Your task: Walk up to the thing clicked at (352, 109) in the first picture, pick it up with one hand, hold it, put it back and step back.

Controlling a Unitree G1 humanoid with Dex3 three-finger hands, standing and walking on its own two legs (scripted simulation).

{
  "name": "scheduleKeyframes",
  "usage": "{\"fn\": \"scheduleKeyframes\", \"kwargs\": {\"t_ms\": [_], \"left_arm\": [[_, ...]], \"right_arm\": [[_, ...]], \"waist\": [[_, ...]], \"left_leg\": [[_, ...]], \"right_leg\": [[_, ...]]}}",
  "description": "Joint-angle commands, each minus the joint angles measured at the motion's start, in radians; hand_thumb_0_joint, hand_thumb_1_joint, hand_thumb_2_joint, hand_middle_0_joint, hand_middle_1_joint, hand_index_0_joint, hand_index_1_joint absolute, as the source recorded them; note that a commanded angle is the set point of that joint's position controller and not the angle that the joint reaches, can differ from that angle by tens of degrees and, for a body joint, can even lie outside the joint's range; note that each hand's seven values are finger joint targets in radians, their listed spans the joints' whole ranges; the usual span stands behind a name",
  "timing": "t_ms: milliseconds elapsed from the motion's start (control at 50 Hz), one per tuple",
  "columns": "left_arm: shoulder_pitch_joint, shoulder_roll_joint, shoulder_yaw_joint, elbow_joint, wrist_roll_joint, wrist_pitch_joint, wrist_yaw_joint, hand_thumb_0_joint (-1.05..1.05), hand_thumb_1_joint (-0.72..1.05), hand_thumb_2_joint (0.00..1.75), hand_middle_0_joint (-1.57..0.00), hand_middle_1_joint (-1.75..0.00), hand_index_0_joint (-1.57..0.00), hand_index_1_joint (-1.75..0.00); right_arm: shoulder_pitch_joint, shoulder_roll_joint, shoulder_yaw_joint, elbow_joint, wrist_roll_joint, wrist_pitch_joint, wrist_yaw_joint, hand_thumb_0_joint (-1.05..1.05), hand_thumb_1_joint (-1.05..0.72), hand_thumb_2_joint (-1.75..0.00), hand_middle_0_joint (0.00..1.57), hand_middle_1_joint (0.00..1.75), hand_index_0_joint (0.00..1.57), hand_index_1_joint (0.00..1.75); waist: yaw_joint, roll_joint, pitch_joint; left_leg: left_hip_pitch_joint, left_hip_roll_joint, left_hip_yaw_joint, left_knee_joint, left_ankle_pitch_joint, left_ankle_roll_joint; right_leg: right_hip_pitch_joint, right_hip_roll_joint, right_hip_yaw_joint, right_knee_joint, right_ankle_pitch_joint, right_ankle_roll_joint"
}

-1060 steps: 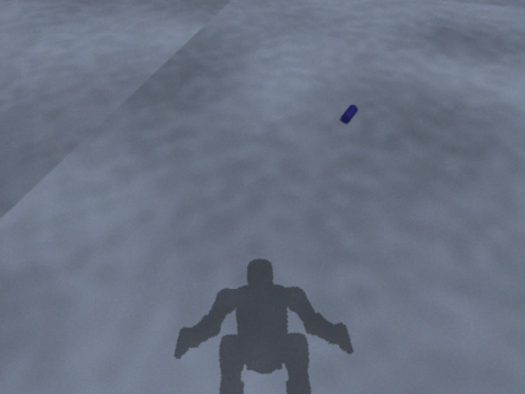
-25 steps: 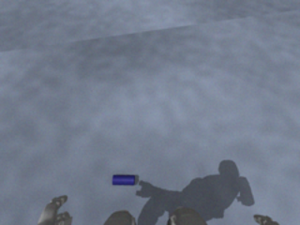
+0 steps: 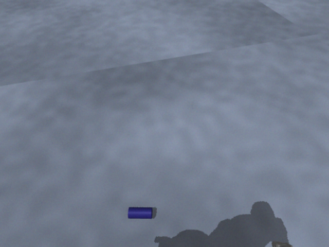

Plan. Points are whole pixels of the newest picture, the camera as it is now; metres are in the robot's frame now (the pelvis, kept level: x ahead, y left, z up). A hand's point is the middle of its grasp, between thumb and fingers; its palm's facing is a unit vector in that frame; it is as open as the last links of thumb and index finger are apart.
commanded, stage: walk up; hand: left
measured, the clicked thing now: (140, 212) +0.39 +0.17 -0.74
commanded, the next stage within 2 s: none
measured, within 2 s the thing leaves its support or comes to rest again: neither
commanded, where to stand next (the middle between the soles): +0.04 +0.03 m, yaw -1 degrees
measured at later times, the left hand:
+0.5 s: hand out of the picture +0.10 +0.26 -0.15, palm faces -0.02 -0.93 -0.37, open 7.3 cm
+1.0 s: hand out of the picture -0.09 +0.25 -0.13, palm faces +0.11 -0.90 -0.41, open 7.4 cm
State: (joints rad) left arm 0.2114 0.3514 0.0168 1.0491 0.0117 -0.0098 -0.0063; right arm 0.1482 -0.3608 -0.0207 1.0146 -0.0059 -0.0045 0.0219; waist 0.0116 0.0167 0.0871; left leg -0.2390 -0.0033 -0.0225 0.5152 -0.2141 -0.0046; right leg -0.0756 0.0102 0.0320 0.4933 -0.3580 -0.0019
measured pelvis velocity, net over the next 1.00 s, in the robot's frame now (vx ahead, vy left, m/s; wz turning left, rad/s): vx -0.08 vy -0.03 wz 0.10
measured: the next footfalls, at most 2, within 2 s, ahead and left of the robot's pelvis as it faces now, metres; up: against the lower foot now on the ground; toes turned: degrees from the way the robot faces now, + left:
left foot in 1.06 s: -0.05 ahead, +0.13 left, +0.00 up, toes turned +4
right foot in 1.34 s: +0.05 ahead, -0.14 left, +0.00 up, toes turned +4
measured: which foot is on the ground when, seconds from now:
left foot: down 0.00-0.66, up 0.68-1.00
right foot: down 0.00-1.00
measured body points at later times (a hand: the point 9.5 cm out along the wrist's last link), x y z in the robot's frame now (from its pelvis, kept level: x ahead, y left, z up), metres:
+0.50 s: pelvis -0.03 +0.00 +0.00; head +0.03 +0.00 +0.45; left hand +0.10 +0.31 -0.12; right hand +0.09 -0.31 -0.12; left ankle +0.04 +0.12 -0.73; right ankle -0.06 -0.12 -0.72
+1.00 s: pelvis -0.08 -0.03 +0.00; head -0.06 -0.05 +0.45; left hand -0.09 +0.29 -0.10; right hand +0.00 -0.34 -0.13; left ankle -0.11 +0.12 -0.71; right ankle -0.08 -0.14 -0.73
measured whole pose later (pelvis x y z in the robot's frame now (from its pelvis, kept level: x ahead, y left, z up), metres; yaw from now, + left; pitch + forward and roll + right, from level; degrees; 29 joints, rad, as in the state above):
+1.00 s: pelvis -0.08 -0.03 +0.00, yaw +6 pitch -3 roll +1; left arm 0.32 0.37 0.07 0.89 0.04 -0.04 -0.02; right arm 0.25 -0.40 -0.06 0.97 -0.03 0.03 0.06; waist 0.04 0.03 0.10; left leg -0.26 0.01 -0.05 0.71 -0.49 0.00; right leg -0.17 -0.04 -0.08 0.50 -0.29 -0.03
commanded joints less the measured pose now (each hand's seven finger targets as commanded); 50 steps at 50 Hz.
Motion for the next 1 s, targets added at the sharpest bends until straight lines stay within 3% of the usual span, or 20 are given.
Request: {"fn": "scheduleKeyframes", "kwargs": {"t_ms": [0,100,300,320,340,400,420,460,480,560,600,620,640,660,700,740,800,860,920,980], "left_arm": [[-0.126,0.236,0.049,-0.087,-0.005,-0.027,0.014,0.00,0.90,0.90,-0.20,-0.30,-0.20,-0.30],[-0.097,0.215,0.038,-0.042,-0.009,-0.023,0.011,0.00,0.90,0.90,-0.20,-0.30,-0.20,-0.30],[-0.146,0.221,0.035,-0.001,-0.010,-0.024,0.015,0.00,0.90,0.90,-0.20,-0.30,-0.20,-0.30],[-0.177,0.263,0.051,-0.022,-0.023,0.000,0.023,0.00,0.90,0.90,-0.20,-0.30,-0.20,-0.30],[-0.161,0.249,0.050,-0.037,-0.029,0.010,0.029,0.00,0.90,0.90,-0.20,-0.30,-0.20,-0.30],[-0.132,0.221,0.056,-0.080,-0.031,0.028,0.030,0.00,0.90,0.90,-0.20,-0.30,-0.20,-0.30],[-0.122,0.205,0.055,-0.094,-0.031,0.036,0.027,0.00,0.90,0.90,-0.20,-0.30,-0.20,-0.30],[-0.102,0.196,0.063,-0.118,-0.025,0.058,0.022,0.00,0.90,0.90,-0.20,-0.30,-0.20,-0.30],[-0.087,0.199,0.066,-0.122,-0.023,0.067,0.020,0.00,0.90,0.90,-0.20,-0.30,-0.20,-0.30],[0.031,0.179,0.084,-0.103,-0.016,0.055,0.015,0.00,0.90,0.90,-0.20,-0.30,-0.20,-0.30],[0.042,0.202,0.099,-0.099,0.005,0.033,0.022,0.00,0.90,0.90,-0.20,-0.30,-0.20,-0.30],[0.019,0.296,0.124,-0.129,0.029,0.018,0.028,0.00,0.90,0.90,-0.20,-0.30,-0.20,-0.30],[-0.055,0.408,0.142,-0.174,0.032,0.014,0.031,0.00,0.90,0.90,-0.20,-0.30,-0.20,-0.30],[-0.103,0.415,0.144,-0.208,0.035,0.005,0.035,0.00,0.90,0.90,-0.20,-0.30,-0.20,-0.30],[-0.197,0.297,0.126,-0.223,0.023,-0.007,0.040,0.00,0.90,0.90,-0.20,-0.30,-0.20,-0.30],[-0.133,0.261,0.122,-0.224,0.032,-0.025,0.038,0.00,0.90,0.90,-0.20,-0.30,-0.20,-0.30],[0.007,0.251,0.124,-0.211,0.038,-0.044,0.027,0.00,0.90,0.90,-0.20,-0.30,-0.20,-0.30],[0.123,0.317,0.145,-0.204,0.029,-0.048,0.014,0.00,0.90,0.90,-0.20,-0.30,-0.20,-0.30],[0.128,0.328,0.142,-0.218,0.026,-0.050,0.000,0.00,0.90,0.90,-0.20,-0.30,-0.20,-0.30],[0.074,0.308,0.123,-0.253,0.022,-0.041,-0.011,0.00,0.90,0.90,-0.20,-0.30,-0.20,-0.30]], "right_arm": [[-0.061,-0.214,-0.048,-0.058,-0.003,-0.033,-0.019,0.00,-0.90,-0.90,0.20,0.30,0.20,0.30],[-0.083,-0.215,-0.037,-0.031,-0.001,-0.044,-0.024,0.00,-0.90,-0.90,0.20,0.30,0.20,0.30],[-0.099,-0.196,-0.034,0.009,0.002,-0.042,-0.028,0.00,-0.90,-0.90,0.20,0.30,0.20,0.30],[-0.115,-0.253,-0.050,0.011,0.010,-0.021,-0.034,0.00,-0.90,-0.90,0.20,0.30,0.20,0.30],[-0.090,-0.249,-0.053,0.001,0.019,-0.014,-0.039,0.00,-0.90,-0.90,0.20,0.30,0.20,0.30],[-0.055,-0.275,-0.081,-0.038,0.019,0.000,-0.040,0.00,-0.90,-0.90,0.20,0.30,0.20,0.30],[-0.068,-0.276,-0.088,-0.055,0.017,0.005,-0.042,0.00,-0.90,-0.90,0.20,0.30,0.20,0.30],[-0.108,-0.276,-0.092,-0.100,0.002,0.015,-0.048,0.00,-0.90,-0.90,0.20,0.30,0.20,0.30],[-0.126,-0.280,-0.095,-0.124,-0.008,0.020,-0.051,0.00,-0.90,-0.90,0.20,0.30,0.20,0.30],[-0.180,-0.258,-0.090,-0.171,-0.023,0.038,-0.043,0.00,-0.90,-0.90,0.20,0.30,0.20,0.30],[-0.152,-0.215,-0.080,-0.176,-0.015,0.056,-0.031,0.00,-0.90,-0.90,0.20,0.30,0.20,0.30],[-0.115,-0.165,-0.069,-0.189,-0.005,0.060,-0.027,0.00,-0.90,-0.90,0.20,0.30,0.20,0.30],[-0.124,-0.184,-0.081,-0.200,-0.016,0.069,-0.038,0.00,-0.90,-0.90,0.20,0.30,0.20,0.30],[-0.112,-0.226,-0.099,-0.196,-0.016,0.075,-0.043,0.00,-0.90,-0.90,0.20,0.30,0.20,0.30],[0.002,-0.232,-0.108,-0.153,-0.009,0.066,-0.034,0.00,-0.90,-0.90,0.20,0.30,0.20,0.30],[0.034,-0.231,-0.101,-0.142,-0.009,0.049,-0.021,0.00,-0.90,-0.90,0.20,0.30,0.20,0.30],[-0.023,-0.226,-0.087,-0.163,-0.025,0.033,-0.004,0.00,-0.90,-0.90,0.20,0.30,0.20,0.30],[-0.073,-0.241,-0.088,-0.199,-0.034,0.012,0.009,0.00,-0.90,-0.90,0.20,0.30,0.20,0.30],[-0.037,-0.224,-0.090,-0.190,-0.035,-0.008,0.021,0.00,-0.90,-0.90,0.20,0.30,0.20,0.30],[0.067,-0.192,-0.089,-0.162,-0.022,-0.027,0.022,0.00,-0.90,-0.90,0.20,0.30,0.20,0.30]], "waist": [[-0.026,-0.034,-0.058],[-0.003,0.028,-0.089],[-0.015,-0.001,-0.118],[-0.025,0.005,0.012],[-0.024,0.010,-0.040],[-0.033,0.073,-0.225],[-0.027,0.108,-0.258],[-0.020,0.192,-0.246],[-0.014,0.173,-0.223],[0.041,0.134,-0.177],[0.042,0.048,-0.136],[0.029,-0.169,-0.087],[0.038,-0.226,-0.055],[0.028,-0.209,-0.026],[-0.052,-0.055,-0.015],[-0.019,-0.113,-0.085],[0.063,-0.162,-0.072],[0.104,-0.174,0.007],[0.076,-0.178,0.012],[0.014,-0.175,-0.040]], "left_leg": [[0.137,0.088,-0.104,-0.114,0.072,0.049],[0.103,0.132,-0.153,-0.180,0.126,0.064],[0.148,0.113,-0.089,-0.153,0.301,0.044],[0.068,0.120,-0.105,-0.089,0.583,0.053],[0.098,0.139,-0.104,-0.066,0.700,0.072],[0.189,0.222,-0.171,-0.074,0.865,0.163],[0.210,0.256,-0.198,-0.083,0.845,0.190],[0.120,0.313,-0.244,-0.119,0.677,0.242],[0.044,0.315,-0.228,-0.116,0.597,0.256],[-0.044,0.228,-0.186,-0.040,0.320,0.188],[-0.115,0.113,-0.129,0.091,0.124,0.105],[-0.298,-0.048,-0.091,0.259,-0.134,0.039],[-0.265,-0.098,-0.159,0.497,-0.396,0.004],[-0.230,-0.082,-0.233,0.654,-0.388,0.002],[-0.252,-0.097,-0.248,0.726,-0.240,-0.001],[-0.235,-0.068,-0.182,0.651,-0.173,-0.016],[-0.332,-0.027,-0.130,0.405,-0.219,-0.020],[-0.363,-0.008,-0.088,0.293,-0.293,-0.012],[-0.243,0.012,-0.025,0.189,-0.297,0.009],[-0.017,-0.008,0.050,0.004,-0.180,0.027]], "right_leg": [[-0.151,-0.113,0.097,-0.175,0.111,-0.049],[-0.052,-0.091,0.063,-0.173,0.172,-0.037],[-0.011,-0.112,0.062,-0.217,0.311,-0.024],[-0.094,-0.111,0.055,-0.098,0.536,-0.021],[-0.079,-0.099,0.026,-0.046,0.569,-0.018],[-0.077,-0.023,-0.019,0.164,0.418,-0.011],[-0.114,0.002,-0.008,0.233,0.276,-0.018],[-0.151,0.012,0.028,0.409,-0.220,-0.036],[-0.150,0.004,0.047,0.470,-0.258,-0.040],[-0.102,-0.007,-0.026,0.174,-0.073,-0.030],[-0.044,-0.028,0.021,-0.097,0.063,-0.034],[-0.036,-0.240,0.337,-0.204,0.092,-0.087],[-0.275,-0.457,0.514,-0.259,0.099,-0.246],[-0.349,-0.482,0.569,-0.259,0.144,-0.303],[-0.260,-0.301,0.269,-0.173,0.241,-0.197],[-0.123,-0.227,0.195,-0.169,0.111,-0.148],[0.096,-0.251,0.255,-0.221,-0.154,-0.168],[0.126,-0.320,0.317,-0.250,-0.196,-0.213],[0.036,-0.290,0.244,-0.262,-0.163,-0.207],[-0.084,-0.240,0.125,-0.181,0.038,-0.178]]}}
